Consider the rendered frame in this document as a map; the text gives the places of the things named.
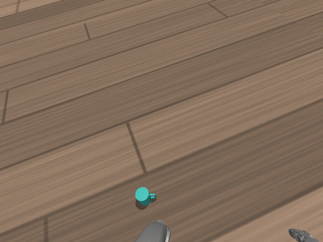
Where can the mug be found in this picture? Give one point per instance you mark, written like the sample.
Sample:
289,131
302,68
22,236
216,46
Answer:
143,196

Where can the right robot hand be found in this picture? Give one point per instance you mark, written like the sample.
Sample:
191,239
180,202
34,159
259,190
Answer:
301,236

